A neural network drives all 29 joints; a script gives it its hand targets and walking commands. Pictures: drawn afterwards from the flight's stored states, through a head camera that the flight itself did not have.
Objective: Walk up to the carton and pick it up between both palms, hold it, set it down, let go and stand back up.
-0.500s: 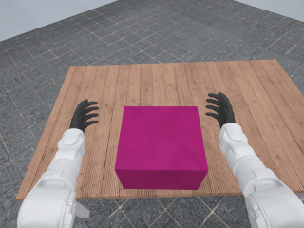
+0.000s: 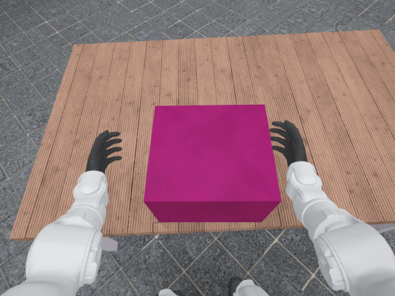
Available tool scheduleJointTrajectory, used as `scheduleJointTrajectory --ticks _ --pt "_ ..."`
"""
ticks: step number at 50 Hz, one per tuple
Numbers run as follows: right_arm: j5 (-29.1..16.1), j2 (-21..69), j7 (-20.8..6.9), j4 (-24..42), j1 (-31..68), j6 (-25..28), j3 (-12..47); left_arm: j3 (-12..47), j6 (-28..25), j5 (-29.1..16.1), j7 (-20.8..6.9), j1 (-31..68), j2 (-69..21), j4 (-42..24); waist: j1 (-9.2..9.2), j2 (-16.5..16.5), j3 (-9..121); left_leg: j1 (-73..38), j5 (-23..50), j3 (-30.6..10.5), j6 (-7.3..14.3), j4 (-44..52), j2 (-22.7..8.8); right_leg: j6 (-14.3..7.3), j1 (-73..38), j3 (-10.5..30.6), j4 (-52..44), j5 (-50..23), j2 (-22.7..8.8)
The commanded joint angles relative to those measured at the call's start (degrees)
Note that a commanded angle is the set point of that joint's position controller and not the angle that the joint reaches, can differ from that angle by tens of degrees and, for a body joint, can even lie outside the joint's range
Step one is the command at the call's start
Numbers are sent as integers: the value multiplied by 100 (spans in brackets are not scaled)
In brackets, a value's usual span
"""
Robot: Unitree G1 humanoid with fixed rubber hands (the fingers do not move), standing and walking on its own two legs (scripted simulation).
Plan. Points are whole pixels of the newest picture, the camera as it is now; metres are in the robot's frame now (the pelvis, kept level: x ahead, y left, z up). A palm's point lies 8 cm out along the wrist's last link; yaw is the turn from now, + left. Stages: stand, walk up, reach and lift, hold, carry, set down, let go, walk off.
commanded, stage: reach and lift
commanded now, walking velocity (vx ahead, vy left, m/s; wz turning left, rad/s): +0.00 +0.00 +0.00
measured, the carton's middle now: (209, 165) +0.41 -0.01 -0.07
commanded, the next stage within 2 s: none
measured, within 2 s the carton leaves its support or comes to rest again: neither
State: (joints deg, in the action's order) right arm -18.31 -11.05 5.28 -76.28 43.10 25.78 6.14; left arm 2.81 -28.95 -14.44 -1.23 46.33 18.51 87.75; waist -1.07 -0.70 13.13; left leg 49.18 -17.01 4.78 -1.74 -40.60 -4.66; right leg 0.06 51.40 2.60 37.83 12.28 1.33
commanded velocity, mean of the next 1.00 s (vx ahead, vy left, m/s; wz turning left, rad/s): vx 0.00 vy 0.00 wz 0.00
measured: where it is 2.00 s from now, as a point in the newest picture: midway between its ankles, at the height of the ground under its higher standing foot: outside the picture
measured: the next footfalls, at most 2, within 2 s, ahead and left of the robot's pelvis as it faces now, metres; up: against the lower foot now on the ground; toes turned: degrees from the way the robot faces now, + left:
none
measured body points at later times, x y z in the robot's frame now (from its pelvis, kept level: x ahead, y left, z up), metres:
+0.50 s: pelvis +0.00 -0.01 -0.03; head +0.15 -0.01 +0.39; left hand +0.44 +0.21 -0.04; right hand +0.42 -0.20 -0.06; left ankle +0.00 +0.13 -0.71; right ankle +0.04 -0.12 -0.71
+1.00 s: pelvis -0.01 +0.00 -0.03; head +0.14 +0.00 +0.40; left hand +0.43 +0.17 -0.06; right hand +0.43 -0.18 -0.05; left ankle +0.00 +0.13 -0.71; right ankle +0.04 -0.12 -0.71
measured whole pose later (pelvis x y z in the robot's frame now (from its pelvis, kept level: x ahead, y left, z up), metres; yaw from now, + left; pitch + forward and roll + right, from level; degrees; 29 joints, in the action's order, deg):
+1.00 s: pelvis -0.01 +0.00 -0.03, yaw +1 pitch +33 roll +0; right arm -9.2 -7.9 7.0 -76.6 47.3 32.5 -4.3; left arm -5.7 -32.7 -7.1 0.0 49.1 9.7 82.7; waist -1.1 -0.4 16.6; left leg 63.1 -19.8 4.4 -1.6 -49.7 -4.5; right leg 0.5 65.7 2.6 47.8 15.5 1.1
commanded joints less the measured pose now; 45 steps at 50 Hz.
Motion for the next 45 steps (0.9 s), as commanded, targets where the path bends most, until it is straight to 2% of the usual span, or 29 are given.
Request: scheduleJointTrajectory --ticks 1,6,10,15,18,22,32,38,45 --pt "-132 -1002 -105 140 2435 560 -213 481 -645 -800 62 2748 497 -470 -253 -321 4145 -1524 1405 -306 -252 -653 601 37 -726 -659 520 -898 -91" --pt "59 -961 -33 470 2439 630 -321 244 -698 -721 -18 2700 623 -511 -145 -152 4735 -1009 1191 -207 -145 -843 667 112 -966 -523 827 -1107 -159" --pt "154 -866 37 955 2366 692 -306 25 -711 -633 -90 2466 688 -830 -39 32 5116 -589 1325 -143 -78 -981 717 192 -1462 -401 1031 -1648 -173" --pt "223 -596 134 1380 2308 797 -182 -247 -670 -429 -180 2219 687 -1052 68 269 5249 -24 1507 -115 -26 -1127 785 311 -2097 -235 1192 -2377 -213" --pt "198 -468 177 1353 2234 833 -91 -424 -571 -236 -241 2014 609 -980 131 381 4991 179 1557 -113 -10 -1129 808 346 -2318 -162 1192 -2595 -243" --pt "197 -303 185 1204 2194 910 -84 -551 -510 41 -238 1908 364 -1134 171 271 4736 11 1757 -118 -60 -1073 790 327 -2249 -206 1126 -2606 -215" --pt "456 68 79 616 2426 908 -382 -539 -565 488 -23 2164 -236 -1311 163 -242 4370 -774 1775 -159 -177 -1020 672 120 -1151 -441 884 -1451 -64" --pt "720 454 50 350 2458 845 -506 -753 -643 803 58 2194 -475 -1132 125 -141 4141 -624 1536 -144 -118 -997 668 126 -1231 -366 854 -1358 -89" --pt "1286 811 135 265 2423 906 -893 -1247 -730 1335 140 2228 -688 -1257 48 -87 4205 -399 1526 -90 -86 -964 680 165 -1705 -258 883 -1856 -106"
